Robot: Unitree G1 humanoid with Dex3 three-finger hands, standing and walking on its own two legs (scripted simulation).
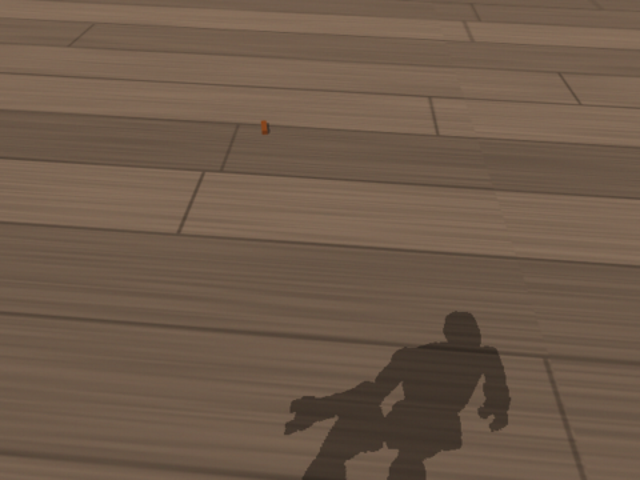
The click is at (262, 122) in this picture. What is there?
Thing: small brick
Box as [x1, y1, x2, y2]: [261, 121, 267, 134]
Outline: 261,121 262,134 266,134 266,123 265,121
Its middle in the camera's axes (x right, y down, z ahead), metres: -0.30 -0.60 +2.15
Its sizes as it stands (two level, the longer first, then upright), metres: 0.100 0.030 0.025
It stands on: the floor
